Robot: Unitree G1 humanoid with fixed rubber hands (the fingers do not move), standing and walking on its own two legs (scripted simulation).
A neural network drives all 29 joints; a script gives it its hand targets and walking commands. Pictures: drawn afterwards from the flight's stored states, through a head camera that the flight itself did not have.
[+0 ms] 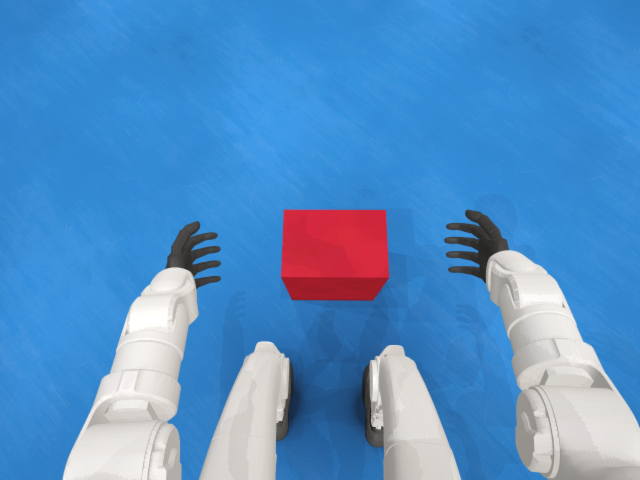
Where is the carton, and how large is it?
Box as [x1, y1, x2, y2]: [281, 210, 388, 300]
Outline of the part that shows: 284,210 281,277 291,298 372,300 388,278 385,210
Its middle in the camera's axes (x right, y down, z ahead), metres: +0.04 +0.04 +0.99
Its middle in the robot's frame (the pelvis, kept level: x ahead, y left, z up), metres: +0.49 +0.00 -0.53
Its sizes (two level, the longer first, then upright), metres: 0.232 0.157 0.291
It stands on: the floor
